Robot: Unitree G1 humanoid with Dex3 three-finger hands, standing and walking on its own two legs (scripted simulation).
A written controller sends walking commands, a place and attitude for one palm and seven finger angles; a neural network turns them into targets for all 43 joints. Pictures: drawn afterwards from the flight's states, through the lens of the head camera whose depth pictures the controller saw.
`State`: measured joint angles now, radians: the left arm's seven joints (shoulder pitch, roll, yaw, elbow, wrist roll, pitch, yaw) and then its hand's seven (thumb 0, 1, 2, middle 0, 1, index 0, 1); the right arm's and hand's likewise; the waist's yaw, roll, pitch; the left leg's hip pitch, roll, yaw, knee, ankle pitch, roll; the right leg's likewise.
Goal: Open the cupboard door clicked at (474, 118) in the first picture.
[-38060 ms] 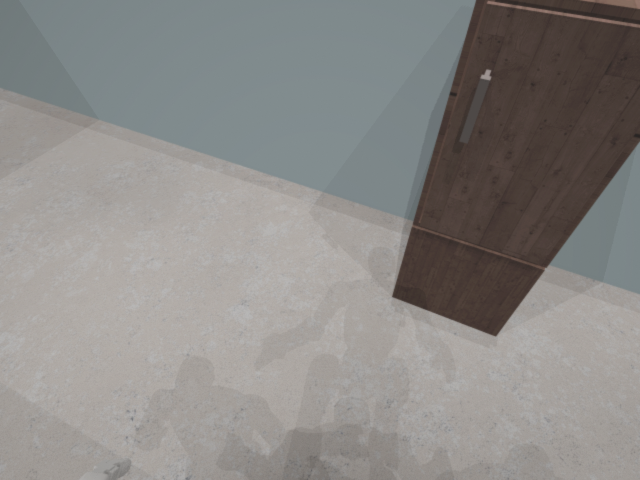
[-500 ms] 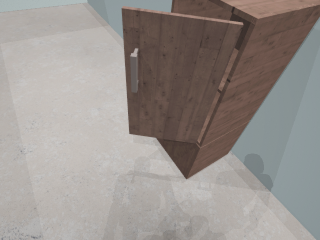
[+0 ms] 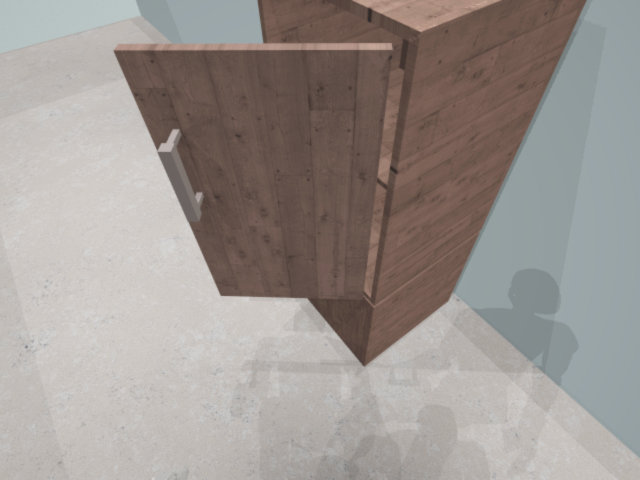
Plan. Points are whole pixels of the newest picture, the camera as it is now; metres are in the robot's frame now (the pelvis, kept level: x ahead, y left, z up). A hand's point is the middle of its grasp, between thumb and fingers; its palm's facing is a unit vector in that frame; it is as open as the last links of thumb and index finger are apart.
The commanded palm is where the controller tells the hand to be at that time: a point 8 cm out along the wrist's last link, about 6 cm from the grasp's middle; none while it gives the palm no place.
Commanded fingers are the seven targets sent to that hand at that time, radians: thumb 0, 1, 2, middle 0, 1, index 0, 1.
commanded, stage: come to a stop and stand still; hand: left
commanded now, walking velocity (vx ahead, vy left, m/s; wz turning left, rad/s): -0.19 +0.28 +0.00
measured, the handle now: (185, 177) +0.53 +0.23 +0.07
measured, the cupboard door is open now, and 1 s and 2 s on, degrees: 51 51 51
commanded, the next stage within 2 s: look again from close up in 1.56 s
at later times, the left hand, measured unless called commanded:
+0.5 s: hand out of the picture -0.03 +0.24 -0.17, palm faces +0.09 -0.97 -0.21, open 7.4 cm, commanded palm none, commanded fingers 0.00 0.90 0.90 -0.20 -0.30 -0.20 -0.30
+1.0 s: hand out of the picture -0.01 +0.17 -0.17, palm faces +0.02 -0.97 -0.23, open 7.3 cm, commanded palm none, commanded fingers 0.00 0.90 0.90 -0.20 -0.30 -0.20 -0.30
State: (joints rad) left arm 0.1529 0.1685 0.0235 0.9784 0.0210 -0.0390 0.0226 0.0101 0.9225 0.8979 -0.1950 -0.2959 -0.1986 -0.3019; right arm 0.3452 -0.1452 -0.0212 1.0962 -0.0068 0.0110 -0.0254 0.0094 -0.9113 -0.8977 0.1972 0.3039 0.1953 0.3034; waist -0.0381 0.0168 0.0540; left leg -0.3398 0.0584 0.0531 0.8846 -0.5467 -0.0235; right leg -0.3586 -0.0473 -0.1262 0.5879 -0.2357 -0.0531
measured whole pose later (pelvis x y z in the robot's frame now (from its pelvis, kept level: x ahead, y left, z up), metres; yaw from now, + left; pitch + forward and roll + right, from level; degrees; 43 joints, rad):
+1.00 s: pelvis -0.03 -0.01 +0.00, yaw +0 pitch +0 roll +0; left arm 0.27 0.15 0.01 1.06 0.01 -0.01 0.05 0.02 0.93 0.90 -0.20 -0.30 -0.20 -0.30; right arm 0.34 -0.12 0.00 1.08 -0.02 -0.01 -0.02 0.01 -0.91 -0.90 0.19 0.30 0.19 0.30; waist -0.02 0.02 0.00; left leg -0.23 0.02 0.07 0.56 -0.32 0.01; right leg -0.20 0.05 -0.08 0.54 -0.33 -0.08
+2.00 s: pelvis -0.02 -0.02 +0.01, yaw +0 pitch +0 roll +1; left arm 0.31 0.15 -0.01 1.11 0.01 -0.02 0.04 0.01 0.91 0.90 -0.20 -0.30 -0.20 -0.30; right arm 0.30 -0.12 0.02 1.15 -0.01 -0.01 -0.04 0.01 -0.91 -0.90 0.20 0.30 0.19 0.30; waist 0.00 -0.01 0.01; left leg -0.14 0.02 0.08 0.42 -0.27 -0.01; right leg -0.13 0.06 -0.07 0.42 -0.28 -0.09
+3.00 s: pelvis -0.09 +0.00 -0.06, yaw +3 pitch +10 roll -2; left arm 0.19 0.29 0.11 0.07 -0.26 -0.35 -0.37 0.01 0.26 0.62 -0.24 -0.71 -0.24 -0.71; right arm 0.20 -0.19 0.08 0.56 0.04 -0.19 -0.05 0.02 -0.91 -0.90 0.20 0.30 0.20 0.30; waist 0.01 0.04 -0.08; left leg -0.78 0.01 0.00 1.05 -0.44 0.03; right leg -0.72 0.02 -0.15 0.99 -0.45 -0.07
